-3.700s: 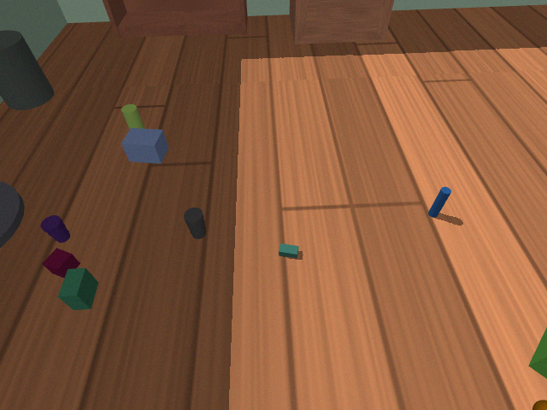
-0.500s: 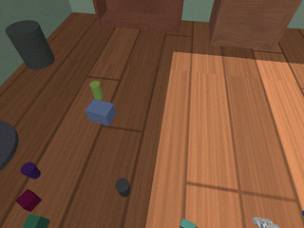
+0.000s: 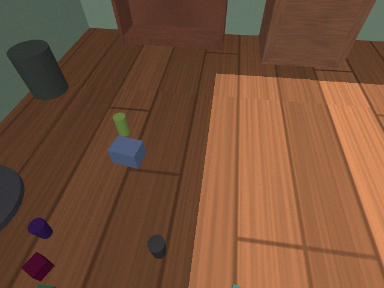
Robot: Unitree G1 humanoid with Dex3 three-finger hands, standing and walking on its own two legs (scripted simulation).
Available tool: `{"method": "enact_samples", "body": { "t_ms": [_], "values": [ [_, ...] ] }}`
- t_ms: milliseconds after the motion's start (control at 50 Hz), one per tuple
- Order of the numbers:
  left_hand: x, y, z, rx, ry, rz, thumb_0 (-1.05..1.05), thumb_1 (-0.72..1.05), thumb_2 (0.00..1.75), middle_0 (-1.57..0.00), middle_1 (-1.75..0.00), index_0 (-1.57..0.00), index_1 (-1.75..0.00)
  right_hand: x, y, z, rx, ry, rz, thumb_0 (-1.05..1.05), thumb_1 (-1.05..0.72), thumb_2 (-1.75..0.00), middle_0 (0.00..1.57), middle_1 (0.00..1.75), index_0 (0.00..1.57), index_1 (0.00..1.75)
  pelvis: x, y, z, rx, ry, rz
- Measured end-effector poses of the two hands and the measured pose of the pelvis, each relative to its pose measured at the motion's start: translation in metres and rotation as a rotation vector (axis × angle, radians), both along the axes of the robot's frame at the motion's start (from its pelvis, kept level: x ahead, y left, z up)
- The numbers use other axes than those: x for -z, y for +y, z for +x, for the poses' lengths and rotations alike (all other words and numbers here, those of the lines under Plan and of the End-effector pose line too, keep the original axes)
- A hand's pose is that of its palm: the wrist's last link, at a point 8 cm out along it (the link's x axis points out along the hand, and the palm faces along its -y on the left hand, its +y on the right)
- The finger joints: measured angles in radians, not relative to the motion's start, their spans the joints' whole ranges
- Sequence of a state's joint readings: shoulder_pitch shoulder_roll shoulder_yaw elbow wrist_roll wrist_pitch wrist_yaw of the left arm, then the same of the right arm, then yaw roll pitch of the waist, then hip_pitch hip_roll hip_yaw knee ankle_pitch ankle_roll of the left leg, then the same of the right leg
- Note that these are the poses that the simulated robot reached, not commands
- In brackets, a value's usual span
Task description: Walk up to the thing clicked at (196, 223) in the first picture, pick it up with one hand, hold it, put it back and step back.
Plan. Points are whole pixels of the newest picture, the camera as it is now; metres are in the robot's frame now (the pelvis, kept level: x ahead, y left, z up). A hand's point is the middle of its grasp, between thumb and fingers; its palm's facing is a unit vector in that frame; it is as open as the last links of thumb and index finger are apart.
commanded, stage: walk up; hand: left
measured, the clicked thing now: (158, 248) +0.41 +0.20 -0.71
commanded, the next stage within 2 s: stand in 0.50 s
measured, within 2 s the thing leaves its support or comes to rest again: neither
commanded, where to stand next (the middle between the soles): +0.02 -0.01 m, yaw -1 degrees
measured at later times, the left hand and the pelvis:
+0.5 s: hand out of the picture +0.09 +0.25 -0.16, palm faces -0.02 -0.94 -0.33, open 7.3 cm; pelvis +0.01 +0.00 +0.00, yaw +0 degrees
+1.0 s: hand out of the picture +0.09 +0.25 -0.16, palm faces -0.03 -0.94 -0.34, open 7.3 cm; pelvis +0.02 +0.00 +0.00, yaw +0 degrees
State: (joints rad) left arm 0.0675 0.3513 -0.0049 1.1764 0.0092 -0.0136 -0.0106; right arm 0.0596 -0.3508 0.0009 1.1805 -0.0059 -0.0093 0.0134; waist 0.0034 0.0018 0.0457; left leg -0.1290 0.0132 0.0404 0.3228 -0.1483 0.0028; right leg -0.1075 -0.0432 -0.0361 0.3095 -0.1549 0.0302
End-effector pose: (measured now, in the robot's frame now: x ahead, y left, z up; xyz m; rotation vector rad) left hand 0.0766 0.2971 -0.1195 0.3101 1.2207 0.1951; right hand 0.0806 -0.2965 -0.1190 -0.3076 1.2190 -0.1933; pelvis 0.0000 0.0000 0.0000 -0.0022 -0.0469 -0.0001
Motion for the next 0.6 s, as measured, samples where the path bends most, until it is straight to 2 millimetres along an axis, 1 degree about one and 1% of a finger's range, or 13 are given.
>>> {"method": "enact_samples", "body": {
  "t_ms": [120, 240, 360, 600],
  "values": [
    [0.002, -0.001, -0.002, 0.003, 0.019, -0.006, 0.0, 0.9, 0.9, -0.21, -0.3, -0.21, -0.3, 0.002, 0.0, -0.014, 0.018, 0.034, -0.001, 0.01, -0.91, -0.9, 0.2, 0.3, 0.2, 0.3, 0.0, 0.001, 0.001, 0.001, 0.005, 0.0],
    [0.004, -0.002, -0.003, 0.003, 0.034, -0.008, 0.0, 0.9, 0.9, -0.21, -0.3, -0.21, -0.3, 0.003, 0.001, -0.018, 0.027, 0.049, 0.001, 0.01, -0.91, -0.9, 0.2, 0.3, 0.2, 0.3, 0.0, 0.001, 0.003, 0.002, 0.008, 0.0],
    [0.003, -0.001, -0.001, -0.001, 0.031, -0.006, 0.0, 0.9, 0.9, -0.21, -0.3, -0.21, -0.3, 0.004, 0.002, -0.013, 0.026, 0.04, 0.002, 0.01, -0.91, -0.9, 0.21, 0.3, 0.2, 0.3, 0.0, 0.002, 0.006, 0.0, 0.008, 0.0],
    [0.001, 0.0, 0.007, 0.005, 0.007, 0.002, 0.0, 0.9, 0.9, -0.21, -0.3, -0.21, -0.3, 0.0, 0.004, 0.007, 0.002, -0.006, 0.0, 0.01, -0.91, -0.9, 0.21, 0.3, 0.2, 0.3, 0.0, 0.001, 0.01, -0.002, 0.006, 0.001]
  ]
}}
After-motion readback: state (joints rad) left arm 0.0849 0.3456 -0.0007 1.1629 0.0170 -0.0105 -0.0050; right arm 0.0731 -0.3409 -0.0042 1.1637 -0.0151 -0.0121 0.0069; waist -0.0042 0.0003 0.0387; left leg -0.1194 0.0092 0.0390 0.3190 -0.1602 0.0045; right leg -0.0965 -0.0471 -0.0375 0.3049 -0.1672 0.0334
